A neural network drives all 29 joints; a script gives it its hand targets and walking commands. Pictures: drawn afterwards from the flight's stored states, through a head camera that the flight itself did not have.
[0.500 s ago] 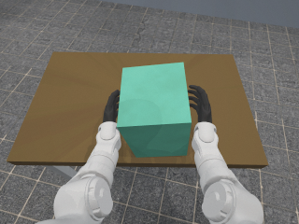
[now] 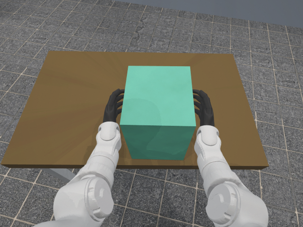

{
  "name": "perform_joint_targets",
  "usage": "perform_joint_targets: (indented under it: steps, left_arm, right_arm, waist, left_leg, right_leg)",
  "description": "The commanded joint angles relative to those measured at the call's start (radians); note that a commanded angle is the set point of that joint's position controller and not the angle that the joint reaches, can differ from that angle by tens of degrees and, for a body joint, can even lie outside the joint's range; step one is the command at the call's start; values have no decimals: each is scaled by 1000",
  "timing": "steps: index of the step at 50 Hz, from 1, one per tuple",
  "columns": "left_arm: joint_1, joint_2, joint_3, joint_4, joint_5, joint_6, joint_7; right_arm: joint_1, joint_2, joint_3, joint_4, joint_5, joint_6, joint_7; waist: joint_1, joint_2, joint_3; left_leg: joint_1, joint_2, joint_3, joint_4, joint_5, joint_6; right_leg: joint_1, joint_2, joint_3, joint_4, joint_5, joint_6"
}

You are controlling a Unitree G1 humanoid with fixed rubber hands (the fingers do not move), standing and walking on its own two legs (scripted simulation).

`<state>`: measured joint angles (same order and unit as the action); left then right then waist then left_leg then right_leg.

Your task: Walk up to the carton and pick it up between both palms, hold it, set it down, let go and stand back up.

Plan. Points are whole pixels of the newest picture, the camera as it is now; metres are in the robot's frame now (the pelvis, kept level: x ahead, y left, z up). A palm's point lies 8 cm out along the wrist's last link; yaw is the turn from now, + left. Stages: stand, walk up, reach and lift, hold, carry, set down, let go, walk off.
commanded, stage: set down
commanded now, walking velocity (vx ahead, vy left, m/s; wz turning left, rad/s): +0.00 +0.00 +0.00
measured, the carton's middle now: (158, 117) +0.43 +0.00 -0.02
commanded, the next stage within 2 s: none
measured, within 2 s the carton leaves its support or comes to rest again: rests again in 0.40 s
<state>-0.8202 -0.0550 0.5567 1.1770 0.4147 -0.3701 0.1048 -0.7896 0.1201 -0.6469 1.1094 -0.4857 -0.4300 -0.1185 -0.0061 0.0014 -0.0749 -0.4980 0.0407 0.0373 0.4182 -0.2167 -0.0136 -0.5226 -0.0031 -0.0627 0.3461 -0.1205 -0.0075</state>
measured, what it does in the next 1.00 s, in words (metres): stands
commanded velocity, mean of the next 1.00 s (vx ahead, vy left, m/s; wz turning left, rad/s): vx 0.00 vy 0.00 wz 0.00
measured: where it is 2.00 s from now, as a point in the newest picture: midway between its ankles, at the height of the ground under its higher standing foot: outside the picture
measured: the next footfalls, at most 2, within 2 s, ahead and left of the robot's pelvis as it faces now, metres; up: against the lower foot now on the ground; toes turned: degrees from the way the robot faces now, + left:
none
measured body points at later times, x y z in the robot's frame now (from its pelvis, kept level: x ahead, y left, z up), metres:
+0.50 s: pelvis -0.02 +0.02 -0.01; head +0.10 +0.02 +0.43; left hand +0.43 +0.16 +0.01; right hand +0.42 -0.10 +0.01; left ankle -0.03 +0.12 -0.74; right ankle +0.01 -0.12 -0.74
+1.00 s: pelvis +0.00 +0.00 +0.00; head +0.12 +0.02 +0.43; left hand +0.43 +0.17 -0.01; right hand +0.42 -0.10 -0.01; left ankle -0.03 +0.12 -0.74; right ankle +0.01 -0.12 -0.74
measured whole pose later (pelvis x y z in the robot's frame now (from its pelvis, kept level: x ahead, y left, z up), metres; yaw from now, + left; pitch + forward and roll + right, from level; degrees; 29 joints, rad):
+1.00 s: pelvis +0.00 +0.00 +0.00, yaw +2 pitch +19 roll -2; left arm -0.78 -0.01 0.44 1.08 0.38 -0.29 0.13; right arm -0.82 0.10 -0.60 1.25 -0.44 -0.45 -0.12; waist -0.01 0.00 -0.08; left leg -0.56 0.05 -0.01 0.47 -0.23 -0.02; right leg -0.53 0.01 -0.11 0.32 -0.11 -0.01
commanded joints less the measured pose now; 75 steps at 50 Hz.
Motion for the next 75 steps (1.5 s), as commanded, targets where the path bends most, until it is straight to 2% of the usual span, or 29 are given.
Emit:
perform_joint_targets:
  steps: [1,4,7,17,18,19,20,22,25,28,30,32,35,38,41,43,45,46,48,50,54,59,62,67,72,74,75]
  left_arm:
    - [-523,-24,-105,-99,-4,-32,-28]
    - [-557,-4,-119,-96,-41,-39,-22]
    - [-574,-16,-132,-73,-58,-47,-26]
    - [-568,1,-167,-51,-100,-25,-24]
    - [-560,-398,-101,78,23,-34,-61]
    - [-553,-442,-78,94,53,-34,-89]
    - [-546,-444,-77,105,61,-39,-95]
    - [-528,-438,-82,72,92,-44,-98]
    - [-477,-465,-68,45,166,-6,-92]
    - [-444,-509,-97,-20,198,22,-89]
    - [-429,-530,-119,-70,208,32,-85]
    - [-391,-527,-119,-97,232,44,-80]
    - [-321,-519,-129,-127,250,73,-75]
    - [-287,-480,-132,-150,245,81,-68]
    - [-259,-288,-110,-188,200,69,-31]
    - [-280,-104,-116,-226,116,68,12]
    - [-343,-31,-206,-200,-19,70,35]
    - [-367,0,-226,-177,-72,65,33]
    - [-409,77,-242,-116,-159,29,28]
    - [-445,143,-248,-66,-211,-21,26]
    - [-481,234,-263,31,-273,-80,18]
    - [-536,310,-315,139,-386,-117,6]
    - [-591,320,-365,150,-449,-125,6]
    - [-649,310,-457,145,-539,-99,4]
    - [-637,309,-496,172,-569,-43,-4]
    - [-643,320,-503,163,-575,-19,-4]
    - [-623,398,-506,-62,-580,25,8]
  right_arm:
    - [-476,131,188,-16,36,5,64]
    - [-509,114,201,-37,80,14,59]
    - [-524,123,197,-49,82,21,62]
    - [-526,37,175,-54,86,32,63]
    - [-562,539,85,44,-137,63,73]
    - [-520,573,47,11,-224,48,105]
    - [-521,565,41,-4,-243,39,122]
    - [-469,544,47,-5,-241,22,137]
    - [-436,514,36,-24,-258,14,165]
    - [-395,485,3,-5,-279,0,177]
    - [-382,470,-27,18,-294,-16,179]
    - [-372,461,-44,44,-304,-27,186]
    - [-359,421,-59,62,-290,-44,189]
    - [-340,359,-71,67,-278,-52,175]
    - [-287,150,-78,66,-209,-62,123]
    - [-272,-30,-45,69,-84,-63,49]
    - [-303,-52,82,84,52,-50,-5]
    - [-317,-52,131,84,95,-45,-19]
    - [-364,-69,189,56,148,-49,-39]
    - [-413,-106,230,31,186,-69,-52]
    - [-460,-155,310,12,269,-89,-52]
    - [-507,-249,396,46,388,-75,-36]
    - [-547,-300,437,54,450,-51,-23]
    - [-594,-358,524,86,583,19,11]
    - [-605,-407,621,174,696,86,40]
    - [-616,-428,642,171,728,103,46]
    - [-619,-511,656,20,781,83,53]
  waist:
    - [37,21,-740]
    - [34,21,-772]
    - [25,23,-798]
    - [-15,33,-859]
    - [-92,-89,-568]
    - [-61,-69,-615]
    - [-68,-76,-611]
    - [-32,-33,-605]
    - [-33,16,-606]
    - [-45,59,-613]
    - [-57,86,-623]
    - [-49,124,-612]
    - [-41,160,-575]
    - [-36,173,-549]
    - [-34,164,-561]
    - [-39,143,-592]
    - [-49,120,-602]
    - [-51,97,-596]
    - [-49,48,-643]
    - [-30,14,-741]
    - [-7,-19,-922]
    - [-15,-39,-988]
    - [-15,-13,-1015]
    - [0,61,-1015]
    - [25,90,-860]
    - [33,86,-833]
    - [48,107,-995]
  left_leg:
    - [-28,-52,97,2,444,-35]
    - [-38,-57,97,17,433,-32]
    - [-32,-59,94,29,427,-33]
    - [110,-49,70,90,555,-64]
    - [-101,-62,38,41,205,29]
    - [-133,-44,59,4,107,36]
    - [-127,-40,52,-2,93,31]
    - [-34,-30,57,-9,146,14]
    - [158,-3,16,13,333,-28]
    - [363,20,1,50,559,-83]
    - [430,26,-2,72,676,-109]
    - [451,27,-3,85,785,-119]
    - [461,21,9,87,852,-129]
    - [447,11,19,82,845,-130]
    - [396,-8,31,74,790,-119]
    - [292,-25,39,68,704,-97]
    - [116,-43,41,63,537,-76]
    - [37,-50,46,52,444,-67]
    - [-97,-58,55,39,317,-53]
    - [-190,-63,56,40,278,-46]
    - [-257,-65,55,71,337,-44]
    - [-197,-53,49,127,413,-56]
    - [-115,-44,43,161,456,-70]
    - [77,-25,28,215,557,-102]
    - [145,-16,8,224,595,-110]
    - [151,-14,6,219,591,-110]
    - [258,-14,-8,248,746,-113]
  right_leg:
    - [661,16,30,146,572,2]
    - [644,16,38,151,547,-1]
    - [615,18,35,153,517,-4]
    - [445,51,7,130,472,-8]
    - [325,10,-15,47,172,19]
    - [386,-3,-15,78,149,4]
    - [421,0,-21,86,169,6]
    - [445,-2,-33,76,232,-9]
    - [325,27,-76,46,229,-18]
    - [169,61,-106,0,199,-23]
    - [116,73,-113,-16,204,-28]
    - [117,74,-109,-30,207,-41]
    - [134,74,-101,-50,206,-56]
    - [165,70,-95,-58,216,-60]
    - [217,64,-77,-44,257,-51]
    - [279,61,-42,-5,327,-35]
    - [396,49,-2,57,443,-8]
    - [469,36,13,87,497,9]
    - [596,15,31,146,588,36]
    - [678,3,41,192,651,49]
    - [734,-4,50,251,724,53]
    - [611,12,48,270,647,38]
    - [486,28,36,267,572,25]
    - [263,56,4,240,454,-6]
    - [158,63,-8,215,362,-19]
    - [147,61,-6,207,347,-16]
    - [184,74,-1,223,535,-7]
